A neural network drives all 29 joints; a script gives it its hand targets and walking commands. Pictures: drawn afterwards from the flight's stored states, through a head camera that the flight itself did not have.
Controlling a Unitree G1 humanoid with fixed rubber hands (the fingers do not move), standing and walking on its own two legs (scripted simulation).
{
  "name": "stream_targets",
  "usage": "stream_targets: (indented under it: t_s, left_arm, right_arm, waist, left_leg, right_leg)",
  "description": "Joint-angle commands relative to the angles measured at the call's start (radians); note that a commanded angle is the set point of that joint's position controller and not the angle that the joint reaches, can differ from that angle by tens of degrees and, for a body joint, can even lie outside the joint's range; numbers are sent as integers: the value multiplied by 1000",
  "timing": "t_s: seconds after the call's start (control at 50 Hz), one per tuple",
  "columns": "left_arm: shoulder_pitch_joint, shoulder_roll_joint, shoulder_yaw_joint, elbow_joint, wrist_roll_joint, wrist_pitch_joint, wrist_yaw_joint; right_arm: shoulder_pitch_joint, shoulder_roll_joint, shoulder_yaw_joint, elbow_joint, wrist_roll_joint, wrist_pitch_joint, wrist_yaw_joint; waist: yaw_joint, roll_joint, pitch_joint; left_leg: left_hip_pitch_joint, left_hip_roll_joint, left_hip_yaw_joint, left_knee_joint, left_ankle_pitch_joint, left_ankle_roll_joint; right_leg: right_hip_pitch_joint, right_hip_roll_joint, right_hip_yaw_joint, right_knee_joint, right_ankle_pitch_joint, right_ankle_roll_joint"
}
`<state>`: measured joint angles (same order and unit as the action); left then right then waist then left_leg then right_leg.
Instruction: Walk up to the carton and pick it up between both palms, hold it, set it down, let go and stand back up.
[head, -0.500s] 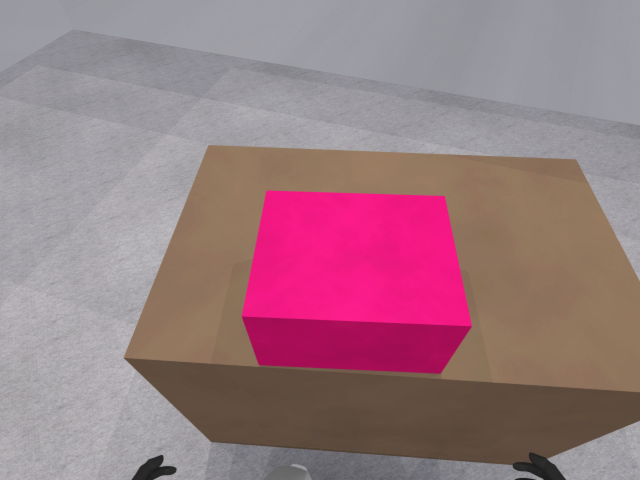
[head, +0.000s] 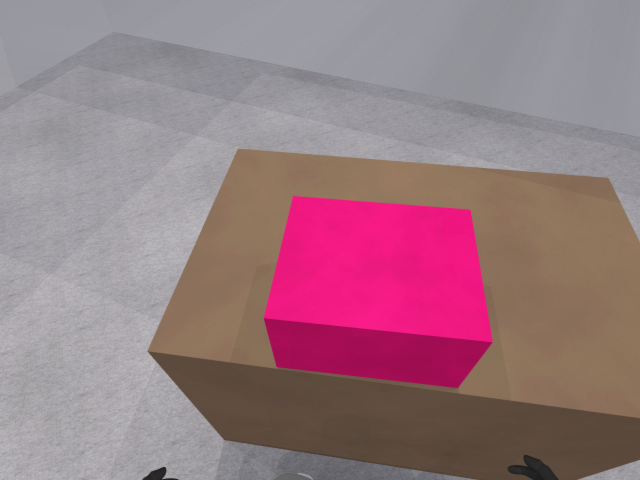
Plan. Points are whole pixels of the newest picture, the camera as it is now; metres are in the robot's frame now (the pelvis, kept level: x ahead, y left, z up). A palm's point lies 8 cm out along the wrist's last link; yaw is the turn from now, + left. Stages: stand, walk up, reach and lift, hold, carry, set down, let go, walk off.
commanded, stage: walk up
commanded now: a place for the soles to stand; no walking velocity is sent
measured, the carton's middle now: (372, 288) +0.40 -0.04 -0.06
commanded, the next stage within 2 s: reach and lift in 1.18 s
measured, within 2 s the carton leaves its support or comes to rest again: neither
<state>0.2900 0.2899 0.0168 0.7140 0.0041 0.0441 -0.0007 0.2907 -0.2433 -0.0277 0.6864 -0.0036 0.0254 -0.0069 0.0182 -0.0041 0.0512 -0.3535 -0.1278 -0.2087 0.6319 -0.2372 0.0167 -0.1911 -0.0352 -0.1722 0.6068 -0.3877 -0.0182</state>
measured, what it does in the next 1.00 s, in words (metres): stands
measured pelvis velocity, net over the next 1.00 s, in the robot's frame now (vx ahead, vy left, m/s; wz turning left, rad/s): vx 0.03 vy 0.01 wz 0.06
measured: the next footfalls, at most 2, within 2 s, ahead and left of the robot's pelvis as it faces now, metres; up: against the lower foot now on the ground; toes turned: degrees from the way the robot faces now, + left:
none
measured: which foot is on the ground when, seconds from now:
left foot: down 0.00-1.00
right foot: down 0.00-1.00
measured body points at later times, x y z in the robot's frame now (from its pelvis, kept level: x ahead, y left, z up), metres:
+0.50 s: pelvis +0.03 +0.01 +0.01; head +0.05 +0.02 +0.45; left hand +0.06 +0.28 -0.12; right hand +0.12 -0.24 -0.12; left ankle +0.06 +0.10 -0.72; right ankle -0.03 -0.10 -0.72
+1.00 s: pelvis +0.03 +0.01 +0.00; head +0.04 +0.01 +0.45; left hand +0.04 +0.28 -0.12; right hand +0.13 -0.24 -0.13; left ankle +0.06 +0.10 -0.72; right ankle -0.03 -0.10 -0.72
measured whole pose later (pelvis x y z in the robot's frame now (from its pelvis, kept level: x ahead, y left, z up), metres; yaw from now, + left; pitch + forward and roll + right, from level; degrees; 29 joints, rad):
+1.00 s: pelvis +0.03 +0.01 +0.00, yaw +3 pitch -2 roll +0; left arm 0.40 0.26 0.01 0.79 0.02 0.01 0.02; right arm 0.26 -0.23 -0.03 0.85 -0.01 0.03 -0.02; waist 0.02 0.01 0.04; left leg -0.28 -0.15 -0.18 0.59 -0.25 0.05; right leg -0.08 -0.06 -0.17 0.53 -0.41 0.01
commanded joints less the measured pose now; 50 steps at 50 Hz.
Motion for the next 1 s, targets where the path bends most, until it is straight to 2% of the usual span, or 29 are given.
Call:
stream_targets:
  t_s: [0.0, 0.02, 0.04, 0.06, 0.08, 0.1, 0.12, 0.14, 0.16, 0.2, 0.22, 0.26, 0.3, 0.32, 0.36, 0.38, 0.44, 0.48, 0.54, 0.6, 0.66, 0.7, 0.74, 0.78, 0.82, 0.86, 0.88, 0.92, 0.98]
  left_arm:
    - [56, 133, 43, -76, 2, -30, 10]
    - [60, 136, 44, -72, 3, -34, 12]
    - [103, 122, 45, -65, 17, -48, 14]
    - [106, 138, 50, -58, 23, -56, 18]
    - [104, 162, 54, -52, 30, -62, 22]
    - [90, 179, 56, -49, 32, -65, 25]
    - [69, 186, 56, -53, 33, -65, 26]
    - [55, 186, 54, -59, 33, -64, 25]
    - [57, 181, 49, -61, 30, -63, 20]
    - [63, 164, 41, -61, 17, -55, 12]
    - [66, 152, 38, -63, 12, -48, 11]
    - [98, 132, 32, -60, 6, -37, 10]
    - [139, 117, 30, -52, 5, -33, 12]
    - [154, 114, 30, -47, 7, -34, 14]
    - [182, 116, 31, -35, 8, -44, 19]
    - [193, 121, 32, -28, 9, -52, 21]
    - [174, 150, 39, -21, 14, -65, 27]
    - [174, 155, 41, -22, 14, -62, 28]
    - [169, 157, 44, -26, 12, -48, 28]
    - [161, 154, 45, -29, 10, -37, 27]
    - [158, 149, 45, -29, 8, -31, 27]
    - [158, 137, 42, -29, 5, -27, 27]
    - [172, 118, 36, -22, 2, -24, 28]
    - [199, 106, 32, -5, 4, -30, 31]
    - [221, 108, 31, 17, 6, -44, 33]
    - [202, 136, 38, 25, 10, -57, 35]
    - [194, 150, 42, 24, 14, -59, 35]
    - [189, 156, 44, 23, 16, -57, 35]
    - [172, 162, 46, 22, 14, -47, 34]
  right_arm:
    - [-10, -168, -54, -89, -1, -26, -13]
    - [-12, -162, -53, -86, -1, -25, -13]
    - [12, -142, -48, -73, -5, -21, -8]
    - [6, -128, -45, -73, -8, -20, -4]
    - [2, -123, -44, -80, -17, -20, -1]
    - [6, -121, -44, -86, -25, -21, 1]
    - [18, -118, -43, -84, -30, -23, 3]
    - [26, -117, -42, -81, -30, -27, 6]
    - [23, -120, -44, -83, -30, -32, 8]
    - [29, -138, -51, -76, -17, -39, 12]
    - [48, -149, -53, -61, -7, -40, 13]
    - [69, -167, -56, -43, 1, -36, 5]
    - [71, -178, -56, -31, 1, -30, -8]
    - [63, -179, -55, -25, 1, -26, -14]
    - [36, -165, -49, -14, 1, -20, -20]
    - [21, -152, -45, -12, 2, -19, -21]
    - [26, -125, -36, 9, -4, -23, -17]
    - [23, -129, -38, 18, -9, -25, -14]
    - [16, -131, -39, 23, -10, -23, -11]
    - [8, -137, -41, 29, -7, -20, -10]
    - [15, -150, -46, 37, -5, -19, -12]
    - [18, -162, -50, 45, -1, -17, -15]
    - [17, -170, -51, 57, 3, -14, -21]
    - [-5, -167, -48, 69, 5, -9, -28]
    - [-38, -144, -39, 72, 7, -8, -31]
    - [-36, -117, -32, 82, 3, -11, -27]
    - [-32, -116, -31, 86, -1, -14, -25]
    - [-37, -118, -34, 89, -8, -16, -22]
    - [-34, -114, -33, 90, -11, -16, -16]
  waist:
    - [10, 107, -51]
    - [10, 101, -51]
    - [15, 104, -74]
    - [14, 71, -45]
    - [13, 21, -20]
    - [3, -11, 10]
    - [-9, -34, 28]
    - [-16, -48, 36]
    - [-16, -48, 33]
    - [-16, -31, 12]
    - [-20, -10, 6]
    - [-19, 37, -11]
    - [-13, 90, -26]
    - [-9, 103, -25]
    - [4, 101, -25]
    - [11, 92, -34]
    - [-3, 31, -52]
    - [-5, 7, -50]
    - [-6, -25, -26]
    - [-5, -32, -4]
    - [-10, -2, -11]
    - [-13, 33, -18]
    - [-12, 71, -19]
    - [2, 89, -10]
    - [17, 76, -19]
    - [4, 28, -26]
    - [1, 9, -28]
    - [3, -16, -17]
    - [0, -48, 15]
  left_leg:
    - [-82, 154, -250, -224, 16, 59]
    - [-76, 145, -230, -211, 37, 50]
    - [-73, 108, -179, -171, -36, 41]
    - [-98, 80, -118, -111, -44, 19]
    - [-109, 62, -42, -29, -8, 0]
    - [-110, 68, 11, 16, 4, -7]
    - [-88, 87, 32, 31, -6, -5]
    - [-54, 101, 34, 18, 17, 1]
    - [1, 112, 20, -15, 78, 12]
    - [83, 120, -40, -63, 229, 40]
    - [76, 122, -71, -79, 253, 54]
    - [56, 155, -170, -147, 212, 87]
    - [34, 194, -284, -230, 117, 115]
    - [26, 200, -310, -253, 93, 117]
    - [24, 183, -277, -246, 124, 97]
    - [28, 163, -230, -221, 167, 78]
    - [67, 103, -89, -107, 329, 33]
    - [81, 100, -53, -69, 374, 32]
    - [72, 101, -44, -50, 365, 36]
    - [62, 101, -51, -50, 349, 37]
    - [70, 108, -88, -80, 350, 37]
    - [75, 134, -164, -144, 305, 51]
    - [72, 177, -275, -226, 233, 81]
    - [69, 190, -307, -251, 222, 92]
    - [64, 154, -225, -218, 255, 63]
    - [73, 97, -110, -141, 308, 21]
    - [76, 86, -70, -104, 322, 12]
    - [74, 85, -30, -65, 307, 12]
    - [63, 93, -7, -50, 275, 16]
  right_leg:
    - [94, -44, 141, -95, 8, -25]
    - [96, -53, 146, -111, 26, -29]
    - [121, -75, 159, -161, -48, -47]
    - [113, -126, 196, -214, -76, -70]
    - [97, -206, 242, -265, -68, -102]
    - [73, -279, 274, -285, 1, -133]
    - [46, -318, 266, -283, 98, -153]
    - [24, -320, 234, -265, 180, -153]
    - [-14, -295, 188, -238, 220, -135]
    - [-58, -189, 95, -178, 144, -74]
    - [-41, -142, 74, -145, 92, -51]
    - [0, -83, 64, -86, 35, -23]
    - [32, -35, 84, -57, -31, -5]
    - [43, -26, 96, -65, -41, -2]
    - [73, -37, 115, -120, 2, -7]
    - [96, -54, 124, -155, 47, -15]
    - [116, -125, 129, -182, 220, -44]
    - [106, -154, 119, -170, 287, -56]
    - [81, -162, 103, -155, 266, -64]
    - [60, -159, 97, -144, 221, -65]
    - [58, -131, 83, -105, 185, -53]
    - [53, -87, 74, -69, 121, -29]
    - [50, -37, 84, -50, 18, -2]
    - [58, -29, 106, -91, -11, 3]
    - [100, -57, 123, -171, 61, -11]
    - [121, -113, 136, -199, 191, -37]
    - [120, -144, 139, -197, 240, -52]
    - [101, -186, 141, -199, 283, -75]
    - [65, -210, 132, -207, 254, -91]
